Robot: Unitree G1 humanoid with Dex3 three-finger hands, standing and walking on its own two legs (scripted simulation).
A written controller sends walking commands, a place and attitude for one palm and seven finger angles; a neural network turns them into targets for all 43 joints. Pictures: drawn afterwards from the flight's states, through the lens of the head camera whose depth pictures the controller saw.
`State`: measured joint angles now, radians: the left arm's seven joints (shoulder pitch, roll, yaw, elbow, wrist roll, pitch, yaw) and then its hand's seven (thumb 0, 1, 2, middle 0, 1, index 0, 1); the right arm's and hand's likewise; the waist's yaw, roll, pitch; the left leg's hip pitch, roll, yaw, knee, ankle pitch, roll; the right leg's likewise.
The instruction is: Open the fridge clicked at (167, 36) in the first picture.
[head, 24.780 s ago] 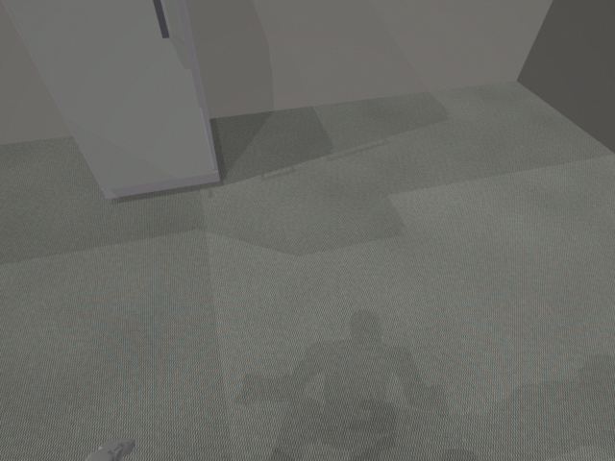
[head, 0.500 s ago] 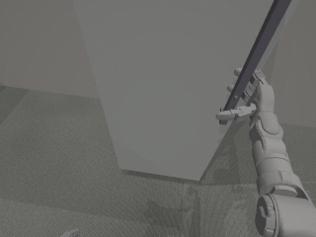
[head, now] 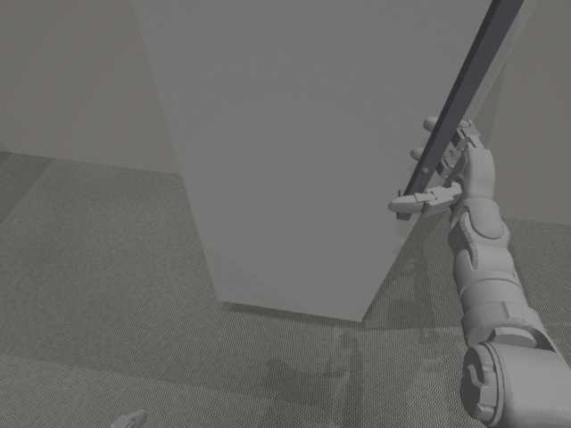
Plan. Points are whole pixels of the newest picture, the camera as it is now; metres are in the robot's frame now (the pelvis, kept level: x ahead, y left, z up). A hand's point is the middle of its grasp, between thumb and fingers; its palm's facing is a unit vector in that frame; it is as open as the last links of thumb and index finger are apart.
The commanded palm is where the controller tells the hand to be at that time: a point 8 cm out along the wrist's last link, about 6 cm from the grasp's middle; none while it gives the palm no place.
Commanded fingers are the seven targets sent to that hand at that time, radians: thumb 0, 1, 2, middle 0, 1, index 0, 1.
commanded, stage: slide the fingers in behind the handle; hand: right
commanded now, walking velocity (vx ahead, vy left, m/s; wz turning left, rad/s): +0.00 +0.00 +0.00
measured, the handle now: (447, 108) +0.52 -0.15 +0.20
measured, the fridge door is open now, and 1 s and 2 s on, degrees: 0 0 10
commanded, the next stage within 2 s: grip the handle and tug to test in 0.14 s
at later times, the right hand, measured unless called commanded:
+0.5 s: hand (424, 169) +0.46 -0.14 +0.13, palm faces +0.01 +1.00 +0.01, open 12.4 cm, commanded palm +0.43 -0.19 +0.13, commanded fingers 0.00 -0.15 -0.58 0.37 1.29 0.37 1.29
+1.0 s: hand (419, 169) +0.46 -0.13 +0.13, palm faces +0.04 +1.00 +0.00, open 5.7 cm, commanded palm +0.43 -0.18 +0.13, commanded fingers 0.00 -0.90 -0.90 0.45 1.40 0.45 1.40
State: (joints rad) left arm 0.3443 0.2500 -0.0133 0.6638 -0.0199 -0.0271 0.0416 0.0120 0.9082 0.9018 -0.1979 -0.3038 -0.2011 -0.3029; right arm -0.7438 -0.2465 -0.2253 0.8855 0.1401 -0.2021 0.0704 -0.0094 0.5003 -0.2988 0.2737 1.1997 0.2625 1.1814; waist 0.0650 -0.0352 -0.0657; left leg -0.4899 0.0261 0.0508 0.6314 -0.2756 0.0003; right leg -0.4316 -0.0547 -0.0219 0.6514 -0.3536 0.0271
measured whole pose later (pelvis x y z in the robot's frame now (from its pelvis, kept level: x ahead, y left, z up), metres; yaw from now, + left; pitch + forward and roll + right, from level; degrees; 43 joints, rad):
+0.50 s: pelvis +0.00 -0.01 +0.00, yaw +0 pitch +9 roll +1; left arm 0.34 0.24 -0.02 0.66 -0.01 -0.04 0.04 0.01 0.91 0.90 -0.20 -0.30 -0.20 -0.30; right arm -0.77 -0.24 -0.22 0.90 0.13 -0.20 0.06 -0.01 0.25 -0.41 0.32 1.24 0.33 1.23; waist 0.07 -0.03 -0.07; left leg -0.51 0.03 0.04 0.63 -0.27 -0.01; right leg -0.45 -0.05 -0.03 0.67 -0.36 0.01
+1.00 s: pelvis +0.01 +0.00 +0.00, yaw +0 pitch +8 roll +0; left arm 0.35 0.25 -0.01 0.67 -0.01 -0.04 0.04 0.01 0.91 0.90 -0.20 -0.30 -0.20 -0.30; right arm -0.74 -0.23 -0.22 0.87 0.13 -0.19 0.03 0.01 -0.72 -0.81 0.38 1.36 0.38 1.35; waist 0.07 -0.04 -0.07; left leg -0.49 0.02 0.05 0.63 -0.28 0.00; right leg -0.43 -0.06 -0.03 0.65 -0.36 0.03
